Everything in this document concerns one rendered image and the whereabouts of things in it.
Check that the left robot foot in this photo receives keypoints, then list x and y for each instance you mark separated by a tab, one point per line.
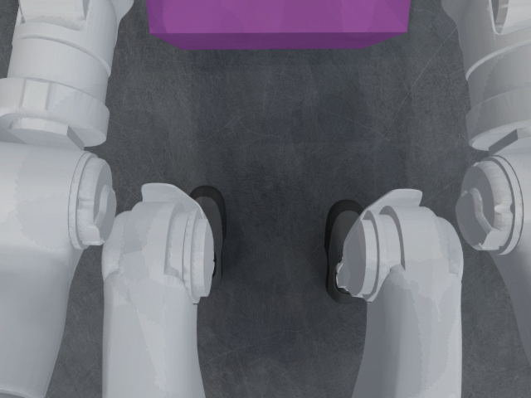
212	203

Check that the robot right upper arm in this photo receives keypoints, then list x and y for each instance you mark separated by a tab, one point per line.
494	214

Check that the robot left thigh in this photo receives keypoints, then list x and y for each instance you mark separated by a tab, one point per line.
150	319

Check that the right robot forearm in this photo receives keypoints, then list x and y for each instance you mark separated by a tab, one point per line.
495	40

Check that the robot left upper arm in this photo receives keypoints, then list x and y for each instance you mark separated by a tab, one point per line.
54	203

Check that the carton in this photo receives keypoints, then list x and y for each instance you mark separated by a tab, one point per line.
276	24

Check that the left robot forearm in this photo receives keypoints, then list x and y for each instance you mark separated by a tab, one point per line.
55	90

